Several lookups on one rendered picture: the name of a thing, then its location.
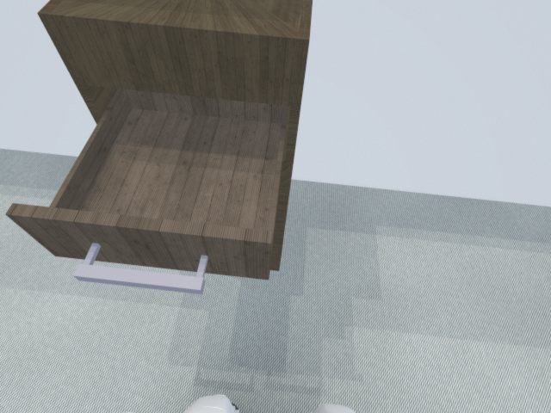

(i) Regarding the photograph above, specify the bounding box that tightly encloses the left robot thigh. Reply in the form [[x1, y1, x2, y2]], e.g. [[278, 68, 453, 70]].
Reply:
[[184, 395, 239, 413]]

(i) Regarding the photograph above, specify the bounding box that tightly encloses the handle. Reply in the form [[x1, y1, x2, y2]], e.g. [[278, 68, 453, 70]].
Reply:
[[73, 243, 208, 294]]

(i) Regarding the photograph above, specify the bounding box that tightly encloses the drawer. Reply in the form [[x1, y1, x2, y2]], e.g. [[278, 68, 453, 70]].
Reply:
[[5, 89, 288, 280]]

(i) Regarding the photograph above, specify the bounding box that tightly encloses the cabinet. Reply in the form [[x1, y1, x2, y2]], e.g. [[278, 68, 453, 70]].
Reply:
[[37, 0, 313, 271]]

